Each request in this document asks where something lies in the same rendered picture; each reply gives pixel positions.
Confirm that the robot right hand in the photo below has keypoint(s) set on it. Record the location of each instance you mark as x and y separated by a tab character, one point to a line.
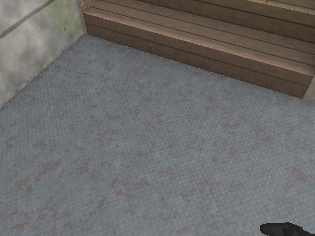
283	229

